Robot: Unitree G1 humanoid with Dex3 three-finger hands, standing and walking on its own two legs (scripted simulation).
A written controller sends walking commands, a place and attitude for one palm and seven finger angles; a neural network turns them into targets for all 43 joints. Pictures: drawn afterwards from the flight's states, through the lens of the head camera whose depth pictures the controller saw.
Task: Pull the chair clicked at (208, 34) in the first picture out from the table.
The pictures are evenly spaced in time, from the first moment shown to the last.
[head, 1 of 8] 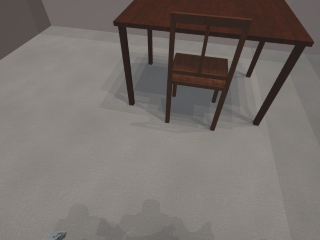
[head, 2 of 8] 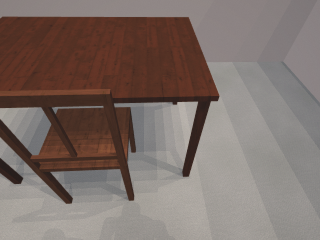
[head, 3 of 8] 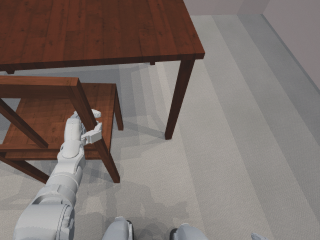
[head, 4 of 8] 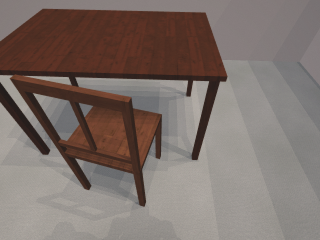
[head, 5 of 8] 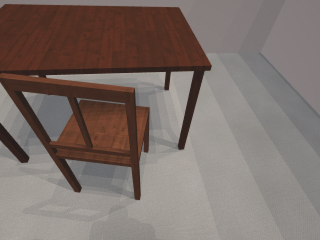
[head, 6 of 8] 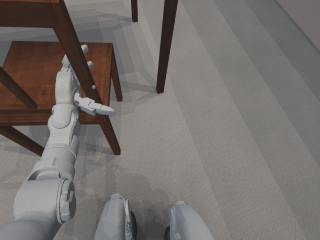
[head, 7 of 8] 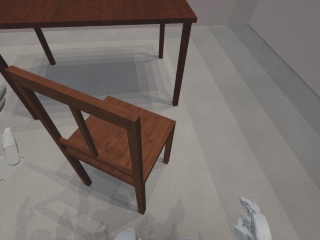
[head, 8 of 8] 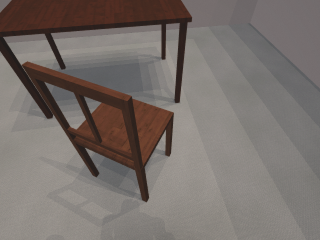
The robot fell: no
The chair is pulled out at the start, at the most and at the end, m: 0.00 0.60 0.60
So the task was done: yes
